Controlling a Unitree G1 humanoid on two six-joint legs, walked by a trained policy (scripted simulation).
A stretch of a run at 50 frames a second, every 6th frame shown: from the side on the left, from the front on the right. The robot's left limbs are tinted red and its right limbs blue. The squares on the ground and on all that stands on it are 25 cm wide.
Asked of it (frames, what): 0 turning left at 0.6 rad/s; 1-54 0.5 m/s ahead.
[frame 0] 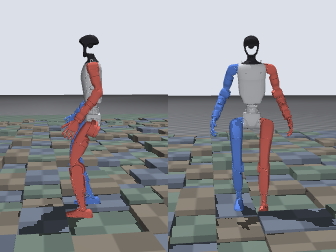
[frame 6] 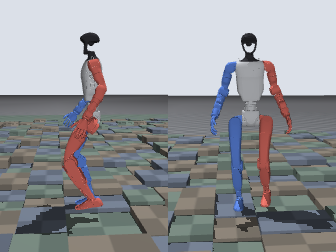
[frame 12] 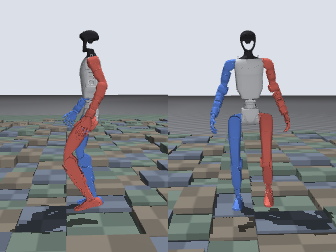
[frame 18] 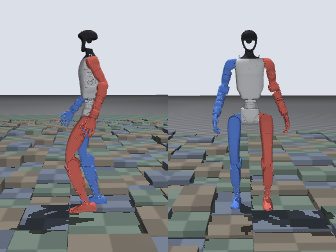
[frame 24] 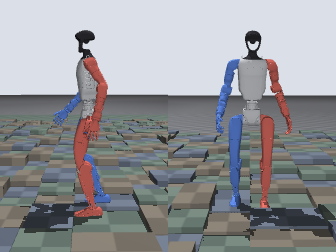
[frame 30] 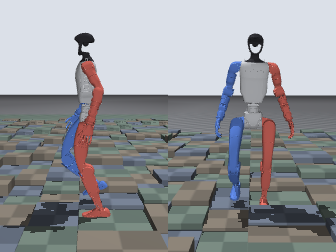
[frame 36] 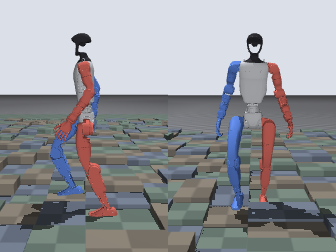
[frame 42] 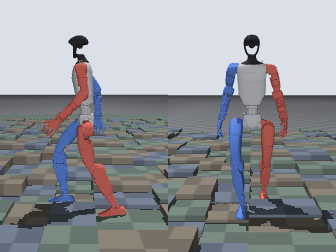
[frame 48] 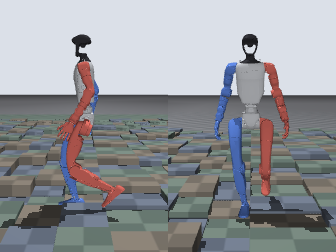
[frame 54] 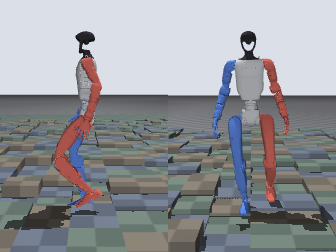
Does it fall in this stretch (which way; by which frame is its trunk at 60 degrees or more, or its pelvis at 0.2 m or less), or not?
no
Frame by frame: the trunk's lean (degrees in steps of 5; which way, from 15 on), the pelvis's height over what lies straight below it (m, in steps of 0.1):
0: 5, 0.7
6: 5, 0.8
12: 5, 0.8
18: 0, 0.8
24: 5, 0.8
30: 5, 0.8
36: 5, 0.8
42: 5, 0.7
48: 5, 0.7
54: 5, 0.7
